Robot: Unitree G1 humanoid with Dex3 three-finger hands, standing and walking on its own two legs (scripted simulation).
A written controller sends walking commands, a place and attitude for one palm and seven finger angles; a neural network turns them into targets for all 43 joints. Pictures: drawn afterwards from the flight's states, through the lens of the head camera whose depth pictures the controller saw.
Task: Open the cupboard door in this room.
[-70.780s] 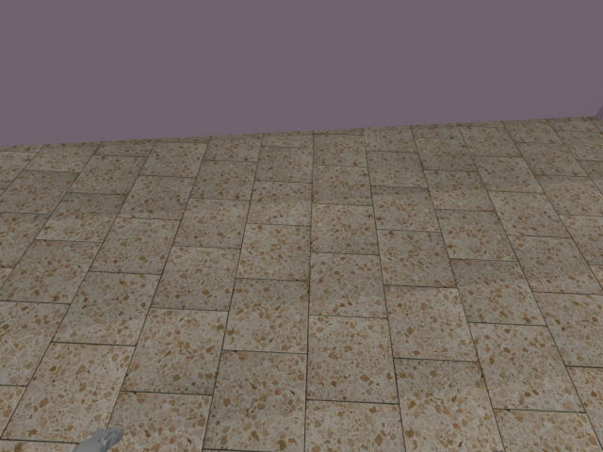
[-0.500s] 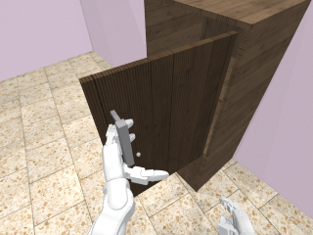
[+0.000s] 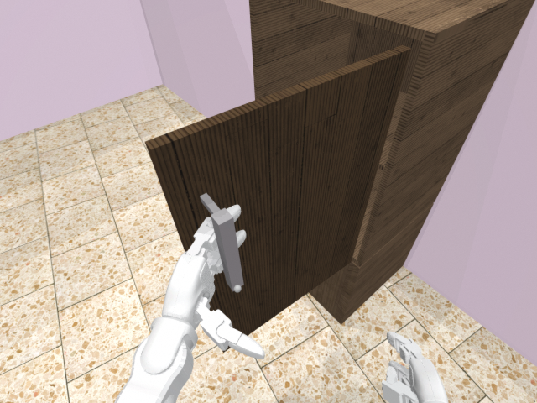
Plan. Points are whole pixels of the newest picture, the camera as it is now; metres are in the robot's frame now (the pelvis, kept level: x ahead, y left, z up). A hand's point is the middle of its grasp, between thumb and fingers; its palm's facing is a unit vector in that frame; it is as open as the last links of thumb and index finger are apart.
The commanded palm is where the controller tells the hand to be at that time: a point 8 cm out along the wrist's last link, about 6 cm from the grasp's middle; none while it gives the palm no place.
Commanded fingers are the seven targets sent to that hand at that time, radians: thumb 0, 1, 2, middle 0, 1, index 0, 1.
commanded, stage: slide the hand sideways off the handle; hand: left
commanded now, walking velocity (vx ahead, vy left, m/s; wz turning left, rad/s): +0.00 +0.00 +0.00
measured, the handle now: (222, 244) +0.31 +0.09 +0.11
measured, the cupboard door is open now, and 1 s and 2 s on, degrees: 86 86 86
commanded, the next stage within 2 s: draw the hand back to the body in 0.92 s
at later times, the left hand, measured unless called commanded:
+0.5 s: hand (203, 316) +0.21 +0.10 +0.10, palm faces -0.08 -1.00 -0.03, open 16.1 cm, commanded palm +0.18 +0.16 +0.10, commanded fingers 0.00 -0.50 0.30 -0.15 -0.30 -0.15 -0.30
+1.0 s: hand (170, 340) +0.18 +0.13 +0.09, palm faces -0.08 -1.00 -0.03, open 16.3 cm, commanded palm +0.15 +0.19 +0.10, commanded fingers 0.00 -0.50 0.30 -0.15 -0.30 -0.15 -0.30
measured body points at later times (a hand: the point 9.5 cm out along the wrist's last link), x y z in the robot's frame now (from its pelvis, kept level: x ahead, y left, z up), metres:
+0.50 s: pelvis +0.02 -0.02 -0.01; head +0.02 -0.04 +0.44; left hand +0.21 +0.15 +0.10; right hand +0.20 -0.24 -0.08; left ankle +0.05 +0.13 -0.71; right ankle -0.02 -0.12 -0.71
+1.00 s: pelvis +0.01 -0.01 -0.02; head +0.01 -0.02 +0.43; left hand +0.18 +0.19 +0.10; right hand +0.20 -0.23 -0.08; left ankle +0.05 +0.13 -0.71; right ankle -0.02 -0.12 -0.71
